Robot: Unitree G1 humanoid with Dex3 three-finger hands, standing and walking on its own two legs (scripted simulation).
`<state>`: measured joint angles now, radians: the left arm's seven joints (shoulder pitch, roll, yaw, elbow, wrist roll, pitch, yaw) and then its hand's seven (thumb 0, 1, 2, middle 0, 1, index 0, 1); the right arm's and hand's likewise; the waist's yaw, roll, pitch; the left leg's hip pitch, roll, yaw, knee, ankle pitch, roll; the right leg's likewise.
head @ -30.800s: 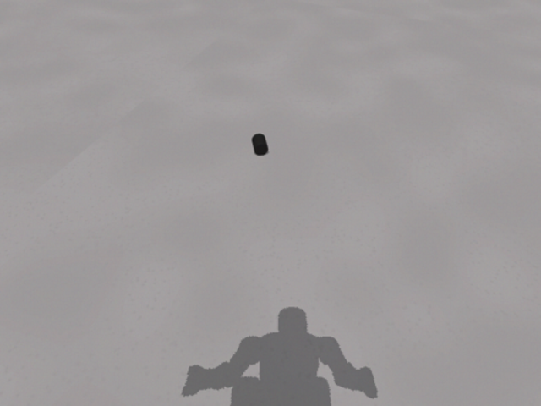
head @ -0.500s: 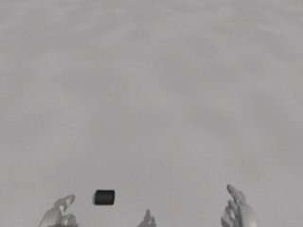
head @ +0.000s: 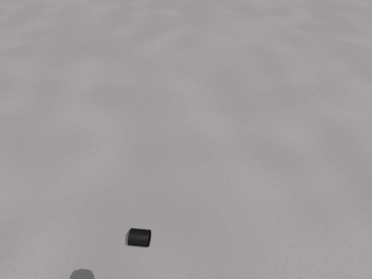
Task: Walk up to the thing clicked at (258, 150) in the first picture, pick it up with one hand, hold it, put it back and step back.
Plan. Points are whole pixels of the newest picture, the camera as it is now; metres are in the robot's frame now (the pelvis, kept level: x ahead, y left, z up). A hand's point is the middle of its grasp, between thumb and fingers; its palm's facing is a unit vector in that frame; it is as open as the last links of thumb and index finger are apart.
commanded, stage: stand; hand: left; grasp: from above
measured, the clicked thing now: (139, 237) +0.44 +0.23 -0.72
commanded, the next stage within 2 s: none
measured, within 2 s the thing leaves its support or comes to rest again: neither
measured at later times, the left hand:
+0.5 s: hand out of the picture +0.04 +0.23 -0.14, palm faces +0.04 -0.94 -0.34, open 7.4 cm
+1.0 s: hand out of the picture +0.05 +0.23 -0.14, palm faces +0.02 -0.94 -0.34, open 7.4 cm
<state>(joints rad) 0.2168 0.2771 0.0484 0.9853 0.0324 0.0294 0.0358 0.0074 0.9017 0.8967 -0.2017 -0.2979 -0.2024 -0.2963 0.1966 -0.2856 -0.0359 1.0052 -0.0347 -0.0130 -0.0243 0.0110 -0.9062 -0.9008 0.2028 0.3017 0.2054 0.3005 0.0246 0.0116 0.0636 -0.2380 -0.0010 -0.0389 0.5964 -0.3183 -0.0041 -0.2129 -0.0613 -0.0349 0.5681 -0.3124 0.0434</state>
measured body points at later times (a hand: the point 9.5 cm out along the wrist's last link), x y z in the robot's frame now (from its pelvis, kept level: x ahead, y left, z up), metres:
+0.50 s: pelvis -0.01 -0.01 +0.02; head -0.02 -0.02 +0.46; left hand +0.04 +0.28 -0.12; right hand +0.06 -0.30 -0.13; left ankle +0.00 +0.12 -0.73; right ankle +0.00 -0.15 -0.73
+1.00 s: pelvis -0.01 -0.02 +0.02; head +0.00 -0.02 +0.47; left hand +0.05 +0.28 -0.12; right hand +0.05 -0.31 -0.13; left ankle +0.00 +0.12 -0.73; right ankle +0.00 -0.15 -0.73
